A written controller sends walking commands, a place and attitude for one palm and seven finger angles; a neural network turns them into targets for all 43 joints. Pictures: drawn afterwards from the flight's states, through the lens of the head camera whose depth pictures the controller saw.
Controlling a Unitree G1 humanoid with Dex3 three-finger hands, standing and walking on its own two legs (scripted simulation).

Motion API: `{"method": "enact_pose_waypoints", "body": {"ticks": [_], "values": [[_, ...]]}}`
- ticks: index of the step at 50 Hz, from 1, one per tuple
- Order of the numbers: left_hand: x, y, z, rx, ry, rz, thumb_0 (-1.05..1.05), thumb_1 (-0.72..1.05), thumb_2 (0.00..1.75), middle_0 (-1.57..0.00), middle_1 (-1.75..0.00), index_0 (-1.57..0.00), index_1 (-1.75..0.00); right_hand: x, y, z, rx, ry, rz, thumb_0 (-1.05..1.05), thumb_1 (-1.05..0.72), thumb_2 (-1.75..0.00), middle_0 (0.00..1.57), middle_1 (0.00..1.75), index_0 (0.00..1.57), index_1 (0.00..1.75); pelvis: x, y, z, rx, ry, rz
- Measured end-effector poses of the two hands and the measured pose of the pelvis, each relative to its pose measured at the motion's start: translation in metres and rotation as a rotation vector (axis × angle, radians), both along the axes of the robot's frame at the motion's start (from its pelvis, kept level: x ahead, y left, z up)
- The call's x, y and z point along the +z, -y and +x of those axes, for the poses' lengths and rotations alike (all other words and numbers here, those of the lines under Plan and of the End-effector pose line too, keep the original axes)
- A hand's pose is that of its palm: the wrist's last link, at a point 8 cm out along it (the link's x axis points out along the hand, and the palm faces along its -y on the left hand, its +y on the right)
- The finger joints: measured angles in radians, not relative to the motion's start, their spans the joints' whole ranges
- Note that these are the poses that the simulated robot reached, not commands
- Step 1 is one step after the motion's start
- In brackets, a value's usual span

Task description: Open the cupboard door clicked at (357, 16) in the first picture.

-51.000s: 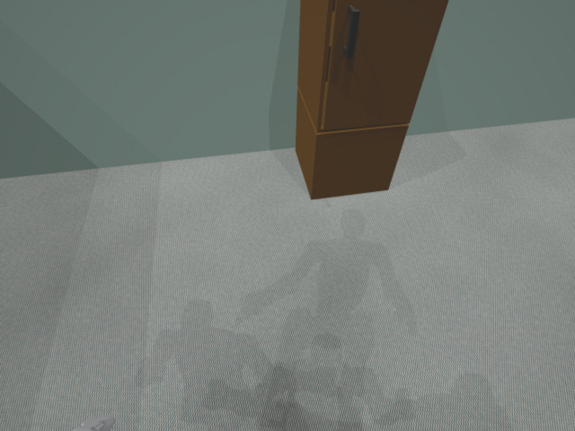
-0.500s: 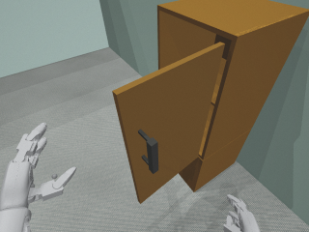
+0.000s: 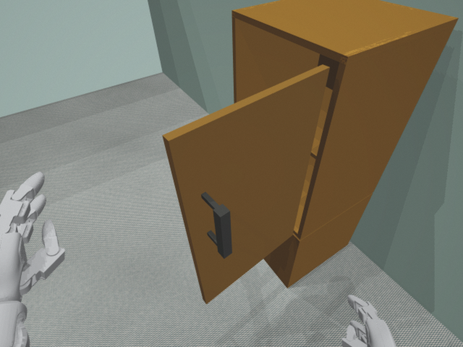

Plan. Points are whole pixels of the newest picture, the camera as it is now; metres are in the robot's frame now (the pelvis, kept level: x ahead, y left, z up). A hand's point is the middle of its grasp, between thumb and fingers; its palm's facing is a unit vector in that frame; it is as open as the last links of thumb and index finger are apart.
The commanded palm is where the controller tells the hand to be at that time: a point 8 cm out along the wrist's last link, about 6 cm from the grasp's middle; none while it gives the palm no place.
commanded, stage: draw the hand back to the body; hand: left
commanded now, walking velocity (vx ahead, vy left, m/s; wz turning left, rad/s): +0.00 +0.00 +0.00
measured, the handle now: (216, 225) +0.33 +0.08 +0.03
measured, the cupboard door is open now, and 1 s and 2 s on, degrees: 96 96 96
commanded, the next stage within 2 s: step back with the hand held close in 0.06 s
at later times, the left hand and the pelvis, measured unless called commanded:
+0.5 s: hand (66, 256) +0.19 +0.26 +0.14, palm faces +0.31 -0.81 -0.50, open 7.4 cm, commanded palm +0.13 +0.30 +0.17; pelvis -0.02 +0.01 +0.00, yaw -2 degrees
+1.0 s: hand out of the picture +0.10 +0.29 +0.15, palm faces +0.43 -0.76 -0.48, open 7.4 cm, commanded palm +0.04 +0.33 +0.17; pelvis -0.10 +0.03 -0.02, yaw +0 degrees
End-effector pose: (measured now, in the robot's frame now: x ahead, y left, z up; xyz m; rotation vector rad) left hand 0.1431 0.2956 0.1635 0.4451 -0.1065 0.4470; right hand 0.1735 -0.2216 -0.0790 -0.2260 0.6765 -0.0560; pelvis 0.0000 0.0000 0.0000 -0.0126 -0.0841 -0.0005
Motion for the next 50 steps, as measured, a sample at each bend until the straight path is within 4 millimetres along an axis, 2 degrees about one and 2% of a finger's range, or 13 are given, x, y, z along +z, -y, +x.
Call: {"method": "enact_pose_waypoints", "body": {"ticks": [10, 16, 22, 27, 36, 43, 50], "values": [[0.000, 0.004, -0.003, 0.007, 0.005, -0.006, 0.02, 0.89, 0.90, -0.21, -0.30, -0.21, -0.30, -0.001, 0.004, -0.003, -0.001, 0.002, 0.006, 0.01, -0.90, -0.90, 0.20, 0.30, 0.20, 0.30, 0.000, 0.006, -0.004, -0.001, 0.004, 0.000], [0.013, 0.000, 0.003, -0.016, 0.026, 0.080, 0.02, 0.89, 0.90, -0.21, -0.30, -0.21, -0.30, 0.000, 0.009, -0.008, -0.029, -0.013, 0.007, 0.01, -0.90, -0.90, 0.20, 0.30, 0.20, 0.30, 0.000, 0.006, -0.009, -0.009, -0.051, -0.011], [0.000, 0.004, 0.007, -0.090, -0.058, 0.089, 0.02, 0.89, 0.90, -0.20, -0.30, -0.21, -0.30, -0.001, 0.020, -0.023, -0.109, -0.045, -0.021, 0.01, -0.90, -0.90, 0.20, 0.30, 0.20, 0.30, -0.002, -0.001, -0.016, -0.027, -0.086, -0.006], [-0.002, -0.001, 0.002, -0.125, -0.064, 0.107, 0.02, 0.89, 0.90, -0.21, -0.30, -0.21, -0.30, 0.001, 0.024, -0.041, -0.157, -0.063, -0.051, 0.01, -0.90, -0.90, 0.20, 0.30, 0.20, 0.30, -0.004, -0.008, -0.027, -0.034, -0.093, -0.004], [0.003, -0.020, -0.028, -0.126, 0.002, 0.146, 0.02, 0.89, 0.90, -0.21, -0.30, -0.21, -0.30, 0.004, 0.007, -0.074, -0.152, -0.054, -0.075, 0.01, -0.91, -0.90, 0.20, 0.30, 0.20, 0.30, -0.010, -0.024, -0.056, -0.032, -0.091, -0.010], [0.005, -0.034, -0.058, -0.072, 0.061, 0.186, 0.02, 0.89, 0.90, -0.21, -0.30, -0.21, -0.30, -0.007, -0.014, -0.093, -0.093, -0.049, -0.064, 0.01, -0.90, -0.90, 0.20, 0.30, 0.20, 0.30, -0.017, -0.030, -0.076, 0.005, -0.085, -0.008], [0.003, -0.030, -0.082, -0.054, 0.077, 0.157, 0.02, 0.89, 0.90, -0.21, -0.30, -0.21, -0.30, -0.013, -0.027, -0.107, -0.046, -0.052, -0.029, 0.01, -0.90, -0.90, 0.21, 0.30, 0.20, 0.30, -0.018, -0.027, -0.099, 0.003, -0.084, -0.018]]}}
